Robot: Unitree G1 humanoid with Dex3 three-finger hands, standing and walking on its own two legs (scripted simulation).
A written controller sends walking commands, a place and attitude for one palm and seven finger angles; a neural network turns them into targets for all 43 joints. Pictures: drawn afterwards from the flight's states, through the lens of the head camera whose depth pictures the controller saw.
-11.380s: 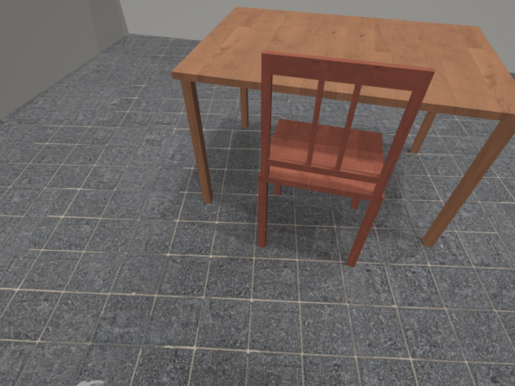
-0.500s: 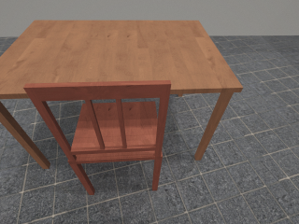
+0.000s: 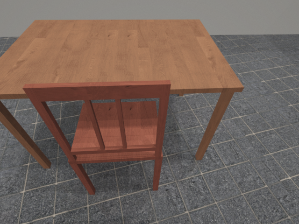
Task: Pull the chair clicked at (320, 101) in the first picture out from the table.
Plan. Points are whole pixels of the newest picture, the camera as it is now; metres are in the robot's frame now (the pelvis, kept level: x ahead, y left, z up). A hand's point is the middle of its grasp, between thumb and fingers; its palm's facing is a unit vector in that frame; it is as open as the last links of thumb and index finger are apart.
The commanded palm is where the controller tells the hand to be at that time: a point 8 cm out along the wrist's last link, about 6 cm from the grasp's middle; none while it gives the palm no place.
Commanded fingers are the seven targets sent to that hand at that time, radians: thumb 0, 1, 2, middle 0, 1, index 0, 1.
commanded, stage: look again from close up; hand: left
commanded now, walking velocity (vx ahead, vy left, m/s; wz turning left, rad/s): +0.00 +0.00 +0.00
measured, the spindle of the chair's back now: (96, 127) +0.45 +0.24 -0.07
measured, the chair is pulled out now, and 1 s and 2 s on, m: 0.00 0.00 0.00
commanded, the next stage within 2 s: raise the hand toward the chair's back in 0.06 s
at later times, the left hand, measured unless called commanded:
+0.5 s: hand (106, 190) +0.21 +0.13 -0.01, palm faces +0.07 -0.99 +0.11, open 8.5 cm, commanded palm +0.12 +0.21 -0.07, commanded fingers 0.00 0.48 0.72 -0.16 -0.23 -0.16 -0.23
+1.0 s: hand (94, 208) +0.18 +0.17 -0.08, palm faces +0.03 -1.00 +0.02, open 12.9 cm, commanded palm +0.14 +0.24 -0.05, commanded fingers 0.00 -0.10 0.47 -0.10 -0.14 -0.10 -0.14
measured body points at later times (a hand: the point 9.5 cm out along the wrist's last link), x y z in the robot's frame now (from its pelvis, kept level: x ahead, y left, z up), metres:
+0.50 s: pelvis -0.02 +0.00 -0.06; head +0.00 +0.01 +0.39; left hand +0.20 +0.18 -0.02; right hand +0.18 -0.27 -0.10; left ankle -0.01 +0.12 -0.74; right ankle +0.02 -0.10 -0.74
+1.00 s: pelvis -0.03 +0.00 -0.11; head +0.05 +0.01 +0.34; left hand +0.17 +0.22 -0.08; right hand +0.15 -0.20 -0.20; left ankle -0.01 +0.12 -0.74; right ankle +0.02 -0.10 -0.74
